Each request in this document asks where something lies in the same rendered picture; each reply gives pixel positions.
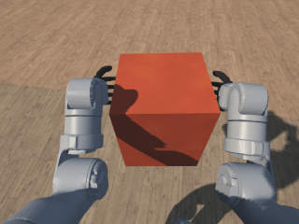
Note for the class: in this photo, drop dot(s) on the right robot forearm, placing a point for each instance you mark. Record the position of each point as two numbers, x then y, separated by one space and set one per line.
246 105

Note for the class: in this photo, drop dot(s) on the carton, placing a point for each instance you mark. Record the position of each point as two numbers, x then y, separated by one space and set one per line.
163 108

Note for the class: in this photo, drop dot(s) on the robot right upper arm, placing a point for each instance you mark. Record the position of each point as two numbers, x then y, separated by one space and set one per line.
250 190

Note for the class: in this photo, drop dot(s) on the robot left upper arm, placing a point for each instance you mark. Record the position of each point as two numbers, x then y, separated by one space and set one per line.
77 184

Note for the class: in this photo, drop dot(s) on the right robot hand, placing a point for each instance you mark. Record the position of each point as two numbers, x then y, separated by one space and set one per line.
225 80

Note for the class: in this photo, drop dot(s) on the left robot hand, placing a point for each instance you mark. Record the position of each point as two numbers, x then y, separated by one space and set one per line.
100 73

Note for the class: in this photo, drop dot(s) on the left robot forearm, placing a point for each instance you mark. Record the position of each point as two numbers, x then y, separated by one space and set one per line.
83 110

